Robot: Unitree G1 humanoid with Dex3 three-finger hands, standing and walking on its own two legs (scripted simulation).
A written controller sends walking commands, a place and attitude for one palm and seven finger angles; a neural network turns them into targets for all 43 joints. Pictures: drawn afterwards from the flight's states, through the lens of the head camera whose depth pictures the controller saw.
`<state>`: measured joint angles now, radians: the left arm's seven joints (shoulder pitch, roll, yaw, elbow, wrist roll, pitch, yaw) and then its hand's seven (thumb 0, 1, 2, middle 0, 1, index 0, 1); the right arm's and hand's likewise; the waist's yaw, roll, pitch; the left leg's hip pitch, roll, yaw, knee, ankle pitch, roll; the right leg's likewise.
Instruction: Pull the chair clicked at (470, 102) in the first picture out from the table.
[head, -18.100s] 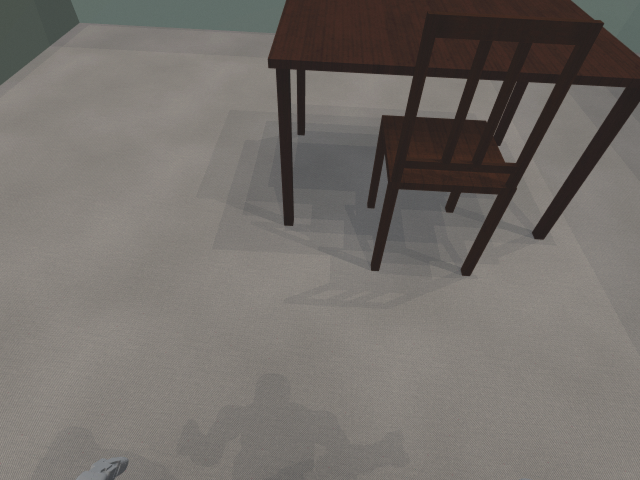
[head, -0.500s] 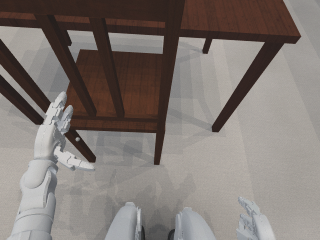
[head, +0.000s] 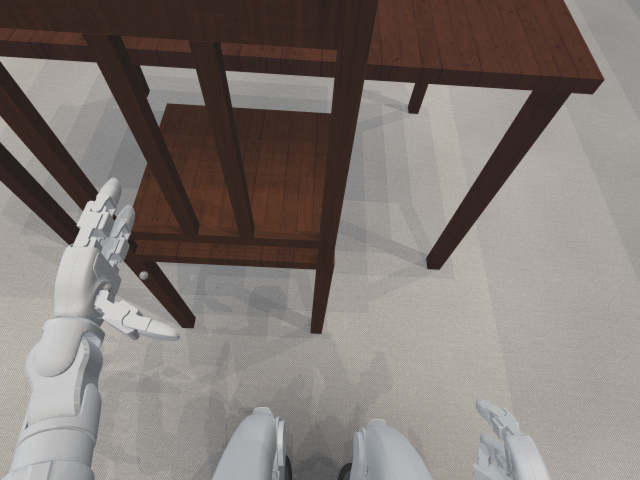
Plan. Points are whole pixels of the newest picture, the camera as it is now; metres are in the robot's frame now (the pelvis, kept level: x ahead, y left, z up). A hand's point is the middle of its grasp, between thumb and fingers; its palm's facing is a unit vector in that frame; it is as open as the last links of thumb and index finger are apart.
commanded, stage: aim the fingers beside a spindle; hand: left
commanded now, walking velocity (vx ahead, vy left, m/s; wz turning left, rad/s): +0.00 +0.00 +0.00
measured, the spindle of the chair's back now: (159, 159) +0.49 +0.23 +0.06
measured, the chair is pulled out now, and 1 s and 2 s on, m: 0.00 0.00 0.00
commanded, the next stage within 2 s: push the fingers through the gap in 1.80 s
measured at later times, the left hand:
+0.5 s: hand (172, 293) +0.33 +0.19 +0.02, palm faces -0.06 -1.00 -0.02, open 16.9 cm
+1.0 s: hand (157, 276) +0.34 +0.21 +0.02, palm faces +0.05 -1.00 -0.08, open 16.9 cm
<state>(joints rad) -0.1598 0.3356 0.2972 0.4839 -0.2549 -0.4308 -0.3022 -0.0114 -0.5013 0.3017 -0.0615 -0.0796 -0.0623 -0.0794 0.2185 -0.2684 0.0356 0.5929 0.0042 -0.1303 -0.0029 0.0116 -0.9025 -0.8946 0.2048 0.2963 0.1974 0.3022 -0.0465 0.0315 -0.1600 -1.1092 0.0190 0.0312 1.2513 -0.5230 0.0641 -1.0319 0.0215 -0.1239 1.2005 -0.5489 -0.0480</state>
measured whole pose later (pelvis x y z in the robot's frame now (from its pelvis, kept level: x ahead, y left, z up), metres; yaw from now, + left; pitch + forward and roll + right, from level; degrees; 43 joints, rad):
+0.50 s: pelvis +0.00 +0.00 +0.00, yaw +0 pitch +21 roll -3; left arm -0.09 0.27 0.20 0.42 -0.24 -0.40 -0.29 -0.01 -0.50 0.30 -0.06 -0.08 -0.06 -0.08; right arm 0.23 -0.27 0.03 0.58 0.01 -0.12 0.00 0.01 -0.90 -0.89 0.21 0.30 0.20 0.30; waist -0.04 0.04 -0.17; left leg -1.09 0.01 0.04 1.23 -0.52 0.07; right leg -1.02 0.02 -0.11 1.19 -0.54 -0.04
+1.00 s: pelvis +0.00 -0.01 +0.00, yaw +0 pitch +21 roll -3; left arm -0.15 0.31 0.30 0.46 -0.21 -0.45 -0.25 -0.01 -0.50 0.30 -0.07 -0.08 -0.07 -0.08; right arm 0.21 -0.26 0.03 0.58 -0.01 -0.13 -0.01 0.01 -0.90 -0.89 0.20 0.30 0.20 0.30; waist -0.05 0.02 -0.15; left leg -1.12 0.03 0.03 1.27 -0.53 0.05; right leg -1.04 0.03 -0.12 1.22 -0.55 -0.06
